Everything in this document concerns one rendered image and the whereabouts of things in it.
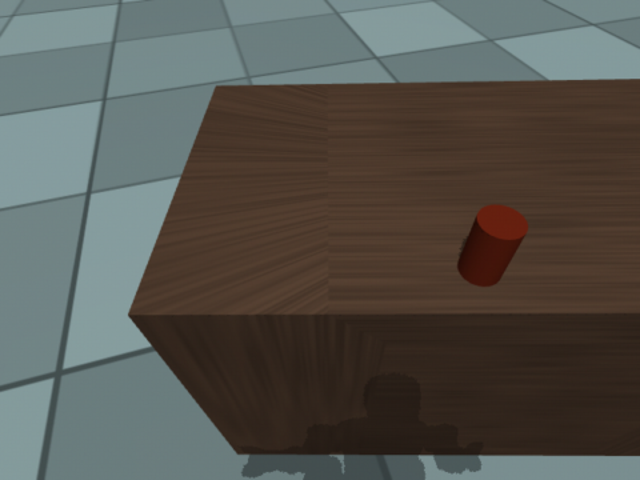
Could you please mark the can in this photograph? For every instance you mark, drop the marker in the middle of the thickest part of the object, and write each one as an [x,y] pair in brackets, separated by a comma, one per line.
[493,240]

